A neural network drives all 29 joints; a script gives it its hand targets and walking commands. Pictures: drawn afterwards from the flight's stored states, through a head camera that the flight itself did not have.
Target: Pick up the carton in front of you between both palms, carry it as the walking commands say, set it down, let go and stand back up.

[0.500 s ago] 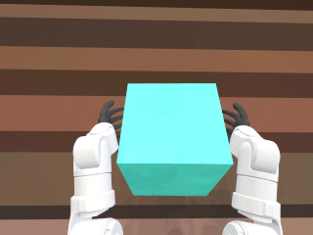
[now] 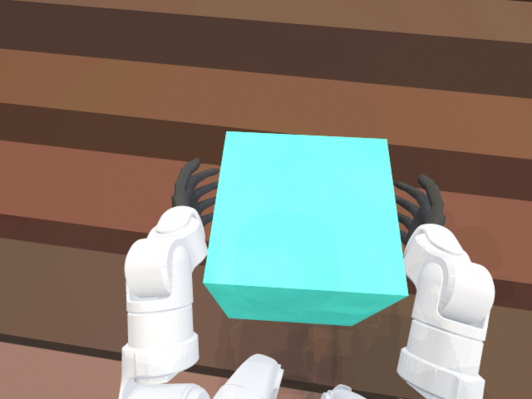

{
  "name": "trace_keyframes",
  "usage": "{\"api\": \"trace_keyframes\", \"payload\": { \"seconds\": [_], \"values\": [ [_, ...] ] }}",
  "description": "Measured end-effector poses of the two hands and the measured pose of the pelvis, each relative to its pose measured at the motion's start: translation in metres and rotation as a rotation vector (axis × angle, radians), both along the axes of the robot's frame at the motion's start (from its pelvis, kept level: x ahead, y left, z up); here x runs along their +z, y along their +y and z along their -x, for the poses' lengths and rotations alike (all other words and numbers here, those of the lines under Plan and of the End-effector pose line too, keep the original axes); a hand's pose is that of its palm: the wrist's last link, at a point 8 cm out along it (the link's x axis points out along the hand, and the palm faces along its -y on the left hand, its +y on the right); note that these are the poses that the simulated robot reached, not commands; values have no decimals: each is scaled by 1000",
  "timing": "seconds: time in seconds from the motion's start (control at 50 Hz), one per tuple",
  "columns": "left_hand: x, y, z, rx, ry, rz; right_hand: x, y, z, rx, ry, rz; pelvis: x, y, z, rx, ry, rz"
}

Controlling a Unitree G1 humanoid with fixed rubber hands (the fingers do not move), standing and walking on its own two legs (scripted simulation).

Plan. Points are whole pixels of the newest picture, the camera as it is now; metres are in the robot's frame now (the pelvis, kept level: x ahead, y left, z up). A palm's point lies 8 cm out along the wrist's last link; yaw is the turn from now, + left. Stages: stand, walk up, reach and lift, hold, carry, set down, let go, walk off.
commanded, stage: carry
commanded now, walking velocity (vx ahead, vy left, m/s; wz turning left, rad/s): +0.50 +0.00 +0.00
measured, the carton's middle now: (296, 240) +0.34 +0.05 +0.04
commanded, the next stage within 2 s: none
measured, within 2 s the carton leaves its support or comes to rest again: neither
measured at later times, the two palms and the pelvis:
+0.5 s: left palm out of the picture +0.65 +0.21 +0.29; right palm out of the picture +0.59 -0.09 +0.30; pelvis +0.27 +0.11 +0.16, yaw +0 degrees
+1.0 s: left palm out of the picture +0.87 +0.30 +0.44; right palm out of the picture +0.91 +0.00 +0.44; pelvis +0.54 +0.10 +0.31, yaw +3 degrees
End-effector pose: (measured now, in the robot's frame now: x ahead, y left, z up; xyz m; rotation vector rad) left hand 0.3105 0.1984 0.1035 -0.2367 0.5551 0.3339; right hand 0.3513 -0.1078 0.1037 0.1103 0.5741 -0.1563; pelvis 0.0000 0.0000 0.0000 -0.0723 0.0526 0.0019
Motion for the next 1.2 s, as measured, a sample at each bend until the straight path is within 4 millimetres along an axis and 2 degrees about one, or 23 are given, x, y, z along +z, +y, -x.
{"api": "trace_keyframes", "payload": {
  "seconds": [0.08, 0.14, 0.2, 0.28, 0.34, 0.4, 0.44, 0.48, 0.52, 0.6, 0.66, 0.72, 0.8, 0.88, 0.94, 0.98, 1.08, 1.2],
  "values": [
    [71, 3, -42, -13, -74, -31, 64, 2, -39, 1, -75, 13, 38, 4, -40, 17, -8, -51],
    [121, 1, -81, -45, -134, -87, 104, -1, -71, -20, -136, 16, 53, 15, -73, 11, 0, -70],
    [155, 1, -120, -75, -151, -134, 130, -2, -104, -52, -154, 13, 62, 31, -109, -5, -9, -92],
    [176, 3, -179, -124, -120, -141, 150, 1, -151, -83, -115, -22, 75, 53, -160, -5, -9, -138],
    [179, 5, -231, -159, -90, -113, 160, 4, -187, -106, -81, -33, 85, 72, -198, -17, 11, -150],
    [177, 7, -286, -201, -43, -95, 173, 4, -208, -172, -55, -26, 102, 98, -233, -19, -14, -136],
    [177, 9, -313, -215, 4, -79, 181, 5, -219, -216, -15, 8, 121, 106, -248, -15, -25, -129],
    [182, 12, -330, -221, 46, -28, 192, 11, -233, -232, 26, 22, 144, 109, -266, -12, -33, -128],
    [196, 20, -343, -210, 61, 12, 209, 20, -256, -216, 35, 2, 168, 113, -284, -15, -34, -121],
    [242, 46, -377, -168, 10, 2, 255, 46, -311, -155, -23, -17, 208, 121, -323, -24, -22, -83],
    [274, 67, -406, -140, -54, -13, 291, 66, -351, -110, -88, 5, 226, 121, -355, -15, -8, -56],
    [295, 81, -435, -122, -86, -4, 317, 80, -386, -79, -121, 37, 236, 117, -389, 3, -3, -37],
    [306, 88, -474, -105, -71, 25, 333, 87, -431, -64, -109, 62, 247, 111, -436, 25, -14, 7],
    [307, 93, -515, -82, -15, 32, 329, 93, -483, -38, -53, 28, 260, 106, -484, 23, -2, 22],
    [314, 97, -540, -51, 28, 42, 324, 100, -523, -4, 19, 13, 281, 98, -523, 45, -13, 10],
    [326, 102, -553, -15, 49, 17, 328, 104, -547, 19, 45, 8, 299, 95, -539, 46, -26, 19],
    [369, 105, -586, -9, 55, 7, 366, 108, -581, 24, 55, -20, 352, 97, -571, 41, -19, 1],
    [443, 96, -636, -44, -41, -32, 429, 98, -621, -3, -39, -41, 395, 108, -615, 43, -8, -65]
  ]
}}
